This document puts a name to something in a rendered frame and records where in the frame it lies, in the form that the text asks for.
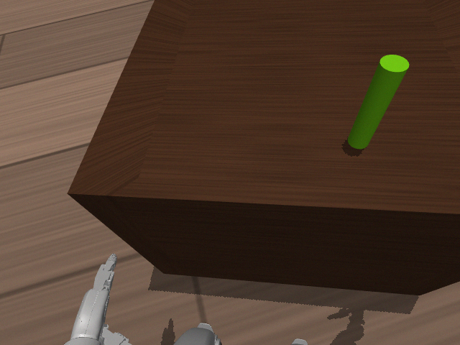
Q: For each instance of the left robot hand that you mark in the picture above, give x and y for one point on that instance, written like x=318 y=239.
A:
x=90 y=320

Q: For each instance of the can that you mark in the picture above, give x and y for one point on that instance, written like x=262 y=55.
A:
x=387 y=78

